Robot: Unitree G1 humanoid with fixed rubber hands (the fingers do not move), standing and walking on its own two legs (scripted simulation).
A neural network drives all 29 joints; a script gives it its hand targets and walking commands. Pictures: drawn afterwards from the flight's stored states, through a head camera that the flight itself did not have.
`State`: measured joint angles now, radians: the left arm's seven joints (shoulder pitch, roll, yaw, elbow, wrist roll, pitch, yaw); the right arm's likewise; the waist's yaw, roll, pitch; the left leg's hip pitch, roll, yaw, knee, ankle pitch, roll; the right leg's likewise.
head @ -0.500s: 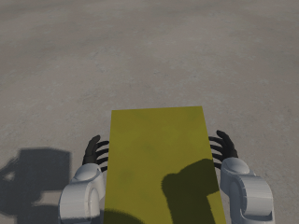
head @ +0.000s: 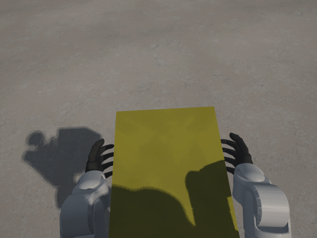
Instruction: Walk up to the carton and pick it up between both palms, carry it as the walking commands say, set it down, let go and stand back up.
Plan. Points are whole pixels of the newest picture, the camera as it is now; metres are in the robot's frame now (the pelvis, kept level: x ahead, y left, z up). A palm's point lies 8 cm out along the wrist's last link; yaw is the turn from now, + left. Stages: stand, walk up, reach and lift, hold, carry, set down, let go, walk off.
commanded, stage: carry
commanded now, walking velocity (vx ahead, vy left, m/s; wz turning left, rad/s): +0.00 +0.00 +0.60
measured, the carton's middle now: (168, 173) +0.30 +0.00 +0.02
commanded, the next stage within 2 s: none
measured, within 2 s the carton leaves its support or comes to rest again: neither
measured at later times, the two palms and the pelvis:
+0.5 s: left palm (30, 237) +0.15 +0.26 +0.08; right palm (178, 167) +0.28 -0.02 +0.08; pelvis -0.02 +0.02 -0.01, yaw +22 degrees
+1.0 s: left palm out of the picture +0.05 +0.27 +0.11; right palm (155, 177) +0.25 +0.03 +0.10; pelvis -0.05 +0.00 +0.01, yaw +39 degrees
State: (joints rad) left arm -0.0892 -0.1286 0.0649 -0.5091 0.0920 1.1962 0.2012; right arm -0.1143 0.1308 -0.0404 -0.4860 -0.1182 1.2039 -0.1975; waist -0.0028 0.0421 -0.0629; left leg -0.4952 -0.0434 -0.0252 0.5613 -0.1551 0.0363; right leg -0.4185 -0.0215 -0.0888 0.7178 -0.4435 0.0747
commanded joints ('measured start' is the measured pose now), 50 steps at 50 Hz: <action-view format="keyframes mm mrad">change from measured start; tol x32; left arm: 1 -312 -949 -621 -46 -359 4 -258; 50 -339 -875 -580 -80 -356 -15 -257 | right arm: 1 -310 889 631 -69 369 3 248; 50 -364 876 665 -81 399 6 248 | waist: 1 5 72 -297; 3 16 -396 -179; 21 -2 -250 -254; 24 -28 348 -291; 41 7 86 -283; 43 24 -390 -209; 50 4 -223 -131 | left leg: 1 63 167 -194 -81 75 18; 3 -297 -2 68 410 -439 -81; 6 -237 102 35 675 -278 -75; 20 14 51 221 131 -205 -50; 25 541 427 -330 -69 917 175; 40 216 230 -238 -94 292 129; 44 -239 46 60 554 -455 -58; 50 -176 90 121 562 -184 -83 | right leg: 1 338 -40 16 -346 140 -29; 3 360 -542 463 -478 288 -232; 19 363 -400 -72 -151 742 -116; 26 -276 -153 32 507 -251 55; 40 113 -8 -48 -144 28 -6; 43 434 -489 420 -447 331 -187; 50 297 -334 3 -343 504 -146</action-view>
